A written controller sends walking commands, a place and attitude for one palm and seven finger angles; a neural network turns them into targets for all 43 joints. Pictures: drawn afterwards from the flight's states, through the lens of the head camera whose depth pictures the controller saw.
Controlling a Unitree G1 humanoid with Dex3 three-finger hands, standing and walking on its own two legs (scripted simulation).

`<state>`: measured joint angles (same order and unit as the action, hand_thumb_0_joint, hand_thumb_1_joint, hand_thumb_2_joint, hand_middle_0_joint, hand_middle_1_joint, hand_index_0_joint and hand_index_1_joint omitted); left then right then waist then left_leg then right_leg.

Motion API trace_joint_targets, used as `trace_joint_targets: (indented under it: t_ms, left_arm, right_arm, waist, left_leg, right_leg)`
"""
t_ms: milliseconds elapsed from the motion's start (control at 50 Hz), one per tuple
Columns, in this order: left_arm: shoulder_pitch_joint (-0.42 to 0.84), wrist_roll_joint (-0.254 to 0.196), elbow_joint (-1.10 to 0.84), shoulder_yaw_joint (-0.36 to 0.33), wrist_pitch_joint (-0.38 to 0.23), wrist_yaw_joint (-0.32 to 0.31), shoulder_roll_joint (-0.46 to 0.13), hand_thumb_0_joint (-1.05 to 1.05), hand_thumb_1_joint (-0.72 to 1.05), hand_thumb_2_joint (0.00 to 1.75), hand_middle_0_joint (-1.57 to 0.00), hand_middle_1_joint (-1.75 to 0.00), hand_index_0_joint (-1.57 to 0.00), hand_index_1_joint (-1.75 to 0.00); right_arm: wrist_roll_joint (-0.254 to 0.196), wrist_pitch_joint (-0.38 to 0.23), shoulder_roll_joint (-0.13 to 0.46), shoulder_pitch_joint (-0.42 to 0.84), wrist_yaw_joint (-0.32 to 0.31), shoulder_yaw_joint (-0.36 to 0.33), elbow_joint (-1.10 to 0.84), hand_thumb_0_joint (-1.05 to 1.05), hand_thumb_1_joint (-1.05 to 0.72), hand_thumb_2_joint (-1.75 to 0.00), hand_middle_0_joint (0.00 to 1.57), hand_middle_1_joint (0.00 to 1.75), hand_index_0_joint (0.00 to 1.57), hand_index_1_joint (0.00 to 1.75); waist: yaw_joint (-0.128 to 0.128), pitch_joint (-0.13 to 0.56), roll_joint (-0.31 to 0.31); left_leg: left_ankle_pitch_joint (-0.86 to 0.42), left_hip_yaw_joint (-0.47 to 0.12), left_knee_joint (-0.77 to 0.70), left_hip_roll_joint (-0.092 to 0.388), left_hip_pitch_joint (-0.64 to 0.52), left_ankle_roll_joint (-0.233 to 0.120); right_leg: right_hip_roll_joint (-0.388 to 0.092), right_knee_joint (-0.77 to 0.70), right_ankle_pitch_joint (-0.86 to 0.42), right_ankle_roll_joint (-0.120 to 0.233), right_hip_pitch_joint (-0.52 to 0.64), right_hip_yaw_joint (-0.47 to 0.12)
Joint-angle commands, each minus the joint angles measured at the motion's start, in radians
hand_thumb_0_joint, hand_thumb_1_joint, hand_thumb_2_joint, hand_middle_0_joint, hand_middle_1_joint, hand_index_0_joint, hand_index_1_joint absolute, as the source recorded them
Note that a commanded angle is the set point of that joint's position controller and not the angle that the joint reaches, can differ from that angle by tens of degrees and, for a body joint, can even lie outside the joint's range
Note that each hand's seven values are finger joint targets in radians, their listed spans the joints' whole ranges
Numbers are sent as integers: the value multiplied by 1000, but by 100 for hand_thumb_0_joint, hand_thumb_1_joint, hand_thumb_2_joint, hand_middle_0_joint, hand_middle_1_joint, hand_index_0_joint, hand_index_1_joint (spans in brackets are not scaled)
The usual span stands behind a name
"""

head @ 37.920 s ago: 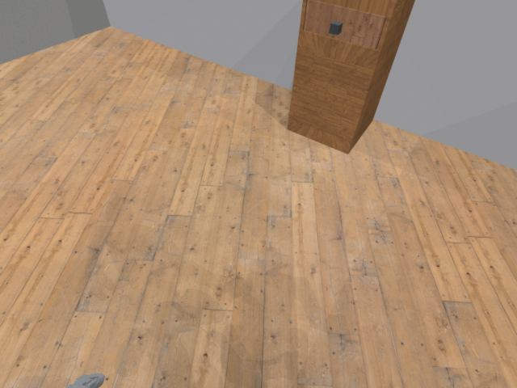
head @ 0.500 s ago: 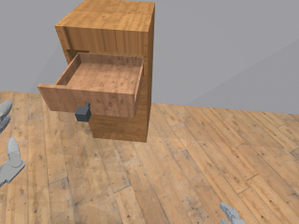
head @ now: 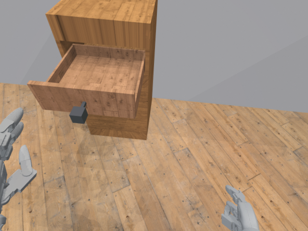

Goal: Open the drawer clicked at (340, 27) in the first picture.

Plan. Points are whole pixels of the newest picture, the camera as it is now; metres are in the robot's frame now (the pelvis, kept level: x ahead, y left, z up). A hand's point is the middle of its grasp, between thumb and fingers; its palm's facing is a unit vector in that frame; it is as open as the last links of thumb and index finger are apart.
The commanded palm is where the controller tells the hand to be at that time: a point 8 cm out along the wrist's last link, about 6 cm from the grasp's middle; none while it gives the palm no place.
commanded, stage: stop stepping back and stand still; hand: left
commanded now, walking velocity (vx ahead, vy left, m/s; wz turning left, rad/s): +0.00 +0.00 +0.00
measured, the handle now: (81, 110) +0.52 +0.30 -0.06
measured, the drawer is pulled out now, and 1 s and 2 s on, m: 0.30 0.30 0.30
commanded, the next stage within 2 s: let the arm hang, fingers relaxed in 0.08 s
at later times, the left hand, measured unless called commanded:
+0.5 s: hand out of the picture +0.03 +0.19 -0.17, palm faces -0.04 -0.99 -0.17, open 7.3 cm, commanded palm none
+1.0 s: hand out of the picture -0.06 +0.22 -0.16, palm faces +0.01 -0.96 -0.27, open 7.4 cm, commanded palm none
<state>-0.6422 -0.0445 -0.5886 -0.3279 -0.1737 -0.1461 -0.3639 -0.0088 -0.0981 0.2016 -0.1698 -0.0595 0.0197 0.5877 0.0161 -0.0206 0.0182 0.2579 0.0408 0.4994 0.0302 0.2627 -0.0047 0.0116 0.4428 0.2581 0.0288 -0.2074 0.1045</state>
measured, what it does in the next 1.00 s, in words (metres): stands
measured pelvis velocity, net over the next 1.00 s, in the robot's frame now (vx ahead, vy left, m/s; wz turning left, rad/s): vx -0.04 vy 0.02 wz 0.00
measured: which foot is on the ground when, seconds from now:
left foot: down 0.00-1.00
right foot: down 0.00-1.00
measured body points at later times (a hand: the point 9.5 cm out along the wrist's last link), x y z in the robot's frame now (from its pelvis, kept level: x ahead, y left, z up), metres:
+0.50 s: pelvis -0.03 +0.02 +0.00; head +0.00 +0.04 +0.44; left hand +0.03 +0.24 -0.16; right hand +0.04 -0.25 -0.13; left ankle +0.00 +0.11 -0.74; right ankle -0.02 -0.10 -0.74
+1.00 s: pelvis -0.04 +0.02 +0.00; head -0.03 +0.01 +0.45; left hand -0.05 +0.27 -0.14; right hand -0.04 -0.21 -0.16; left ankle +0.00 +0.11 -0.74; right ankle -0.02 -0.10 -0.74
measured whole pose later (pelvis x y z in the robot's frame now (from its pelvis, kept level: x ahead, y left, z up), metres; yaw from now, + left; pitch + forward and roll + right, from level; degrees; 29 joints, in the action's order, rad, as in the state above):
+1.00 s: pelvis -0.04 +0.02 +0.00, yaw +0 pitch -3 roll +0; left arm -0.30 0.02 1.12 0.00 0.01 -0.02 -0.22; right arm 0.01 0.02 0.16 -0.27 -0.02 0.00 1.11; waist 0.00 -0.05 -0.02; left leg 0.15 0.06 0.38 -0.01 0.19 -0.03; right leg -0.03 0.40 0.19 0.01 -0.17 0.09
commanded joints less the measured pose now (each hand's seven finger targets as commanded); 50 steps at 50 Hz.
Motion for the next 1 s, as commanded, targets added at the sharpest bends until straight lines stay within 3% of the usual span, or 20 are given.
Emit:
trace_joint_targets:
  t_ms: [0, 60, 140, 160, 180, 220, 240, 260, 300, 340, 360, 400, 440, 480, 540, 660, 800, 900, 980]
  left_arm:
    - [-39, -6, -246, -144, -68, -27, -174, 0, 90, 90, -20, -30, -20, -30]
    - [-40, -11, -241, -159, -65, -27, -184, 0, 90, 90, -20, -30, -20, -30]
    - [-37, -13, -191, -140, -63, -23, -153, 0, 90, 90, -20, -30, -20, -30]
    - [134, 84, 644, 269, 56, 102, -24, 0, 90, 90, -20, -30, -20, -30]
    - [160, 97, 675, 213, 140, 126, -31, 0, 90, 90, -20, -30, -20, -30]
    - [176, 90, 716, 217, 166, 135, 1, 0, 90, 90, -20, -30, -20, -30]
    - [205, 88, 765, 220, 165, 139, -6, 0, 90, 90, -20, -30, -20, -30]
    - [230, 90, 826, 228, 160, 138, -19, 0, 90, 90, -20, -30, -20, -30]
    - [263, 91, 939, 234, 163, 139, -55, 0, 90, 90, -20, -30, -20, -30]
    - [328, 85, 1064, 243, 168, 136, -82, 0, 90, 90, -20, -30, -20, -30]
    - [350, 81, 1120, 253, 175, 133, -71, 0, 90, 90, -20, -30, -20, -30]
    - [358, 72, 1222, 276, 183, 130, -50, 0, 90, 90, -20, -30, -20, -30]
    - [341, 67, 1322, 289, 182, 129, -38, 0, 90, 90, -20, -30, -20, -30]
    - [330, 64, 1406, 298, 179, 129, -22, 0, 90, 90, -20, -30, -20, -30]
    - [305, 59, 1501, 298, 176, 129, -1, 0, 90, 90, -20, -30, -20, -30]
    - [284, 58, 1621, 306, 167, 125, 16, 0, 90, 90, -20, -30, -20, -30]
    - [283, 60, 1678, 307, 171, 119, 27, 0, 90, 90, -20, -30, -20, -30]
    - [287, 61, 1682, 301, 168, 116, 21, 0, 90, 90, -20, -30, -20, -30]
    - [305, 62, 1680, 300, 165, 115, 21, 0, 90, 90, -20, -30, -20, -30]
  right_arm:
    - [-2, -41, 119, 57, -8, -49, -156, 0, -90, -90, 20, 30, 20, 30]
    - [-4, -30, 117, 65, -12, -49, -160, 0, -90, -90, 20, 30, 20, 30]
    - [-5, -24, 116, 63, -12, -45, -158, 0, -90, -90, 20, 30, 20, 30]
    - [-5, -102, 235, 91, 70, -103, 106, 0, -90, -90, 20, 30, 20, 30]
    - [8, -36, 266, -9, 73, -119, 118, 0, -90, -90, 20, 30, 20, 30]
    - [10, 11, 217, -7, 69, -93, 95, 0, -90, -90, 20, 30, 20, 30]
    - [14, 25, 209, 7, 67, -78, 88, 0, -90, -90, 20, 30, 20, 30]
    - [19, 31, 206, 14, 67, -74, 90, 0, -90, -90, 20, 30, 20, 30]
    - [22, 46, 204, 17, 60, -64, 96, 0, -90, -90, 20, 30, 20, 30]
    - [26, 66, 207, 10, 55, -64, 128, 0, -90, -90, 20, 30, 20, 30]
    - [27, 73, 200, 2, 56, -59, 148, 0, -90, -90, 20, 30, 20, 30]
    - [30, 80, 184, 8, 54, -43, 197, 0, -90, -90, 20, 30, 20, 30]
    - [26, 87, 166, 3, 53, -34, 239, 0, -90, -90, 20, 30, 20, 30]
    - [21, 93, 149, -26, 49, -29, 278, 0, -90, -90, 20, 30, 20, 30]
    - [21, 98, 131, -66, 44, -31, 334, 0, -90, -90, 20, 30, 20, 30]
    - [15, 100, 131, -136, 35, -44, 412, 0, -90, -90, 20, 30, 20, 30]
    - [19, 104, 116, -167, 32, -52, 471, 0, -90, -90, 20, 30, 20, 30]
    - [19, 100, 107, -167, 33, -55, 488, 0, -90, -90, 20, 30, 20, 30]
    - [21, 100, 98, -158, 34, -56, 496, 0, -90, -90, 20, 30, 20, 30]
  waist:
    - [-1, 162, -66]
    - [-1, 146, -77]
    - [0, 116, -66]
    - [52, 57, -58]
    - [29, 91, -63]
    - [10, 94, -47]
    - [-4, 88, 0]
    - [-10, 125, 68]
    - [-16, 135, 185]
    - [-8, 107, 177]
    - [-2, 87, 94]
    - [-16, 35, -68]
    - [-23, 1, -143]
    - [-21, -8, -138]
    - [-20, -1, -208]
    - [-15, -21, -62]
    - [-10, -109, -13]
    - [-12, -85, -2]
    - [-10, -112, -18]
  left_leg:
    - [-342, -65, -38, 53, -40, -12]
    - [-350, -72, -54, 58, -50, -10]
    - [-285, -79, -84, 63, -30, -14]
    - [-385, -86, 45, 91, -55, -15]
    - [-357, -108, 5, 113, -28, -30]
    - [-277, -149, -19, 133, 56, -70]
    - [-267, -164, -26, 125, 89, -79]
    - [-296, -157, -7, 105, 53, -69]
    - [-248, -119, 36, 53, 38, -45]
    - [-208, -106, 25, 27, -10, -34]
    - [-222, -111, -6, 38, -28, -32]
    - [-228, -139, -92, 65, -4, -39]
    - [-127, -138, -143, 64, 19, -35]
    - [-77, -137, -162, 63, 1, -32]
    - [37, -138, -203, 61, -5, -28]
    - [35, -146, -223, 79, -50, -36]
    - [116, -150, -258, 81, -24, -41]
    - [95, -147, -255, 80, -36, -42]
    - [78, -130, -247, 73, -37, -38]
  right_leg:
    - [-113, -35, -401, -7, 122, -116]
    - [-98, -41, -363, -12, 99, -104]
    - [-88, -61, -283, -20, 83, -101]
    - [-133, 71, -319, 2, -114, -56]
    - [-127, 84, -226, -5, -96, -92]
    - [-81, 144, -80, -14, -83, -77]
    - [-77, 137, -75, -13, -56, -86]
    - [-86, 108, -124, -2, -23, -102]
    - [-151, 42, -263, 19, 30, -158]
    - [-184, 13, -275, 45, 2, -176]
    - [-168, 12, -208, 41, -12, -158]
    - [-122, -1, -102, 10, 11, -140]
    - [-117, -48, -27, 5, 31, -140]
    - [-117, -85, -12, 6, 40, -139]
    - [-117, -116, 24, 14, 52, -129]
    - [-115, -146, 16, 17, 32, -115]
    - [-109, -151, 87, 14, -30, -114]
    - [-110, -141, 73, 12, -24, -118]
    - [-115, -154, 94, 13, -51, -129]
